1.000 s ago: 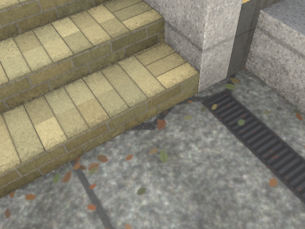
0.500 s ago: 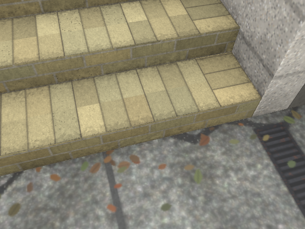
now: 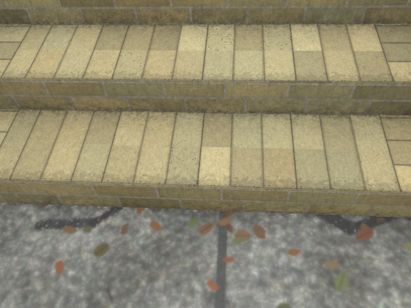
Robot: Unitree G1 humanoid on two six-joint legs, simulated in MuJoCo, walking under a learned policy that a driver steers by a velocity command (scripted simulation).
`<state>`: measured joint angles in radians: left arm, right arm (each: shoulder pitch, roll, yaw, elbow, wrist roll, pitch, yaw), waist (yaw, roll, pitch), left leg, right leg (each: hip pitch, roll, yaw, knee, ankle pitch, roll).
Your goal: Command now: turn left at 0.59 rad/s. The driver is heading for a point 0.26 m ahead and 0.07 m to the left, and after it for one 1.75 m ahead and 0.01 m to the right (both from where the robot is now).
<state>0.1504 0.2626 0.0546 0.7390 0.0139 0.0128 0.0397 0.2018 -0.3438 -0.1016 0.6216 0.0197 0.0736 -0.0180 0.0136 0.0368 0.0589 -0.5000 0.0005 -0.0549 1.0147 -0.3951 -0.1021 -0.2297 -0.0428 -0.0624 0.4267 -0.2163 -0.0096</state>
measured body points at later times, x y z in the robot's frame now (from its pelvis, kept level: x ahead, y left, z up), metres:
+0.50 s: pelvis +0.03 +0.05 +0.00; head +0.06 +0.08 +0.45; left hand +0.12 +0.37 -0.10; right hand +0.22 -0.20 -0.08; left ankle -0.01 +0.14 -0.74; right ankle +0.14 -0.09 -0.71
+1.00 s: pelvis +0.10 +0.05 -0.01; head +0.13 +0.05 +0.43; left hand +0.18 +0.36 -0.11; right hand +0.30 -0.20 -0.11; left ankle +0.02 +0.16 -0.74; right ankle +0.15 -0.05 -0.74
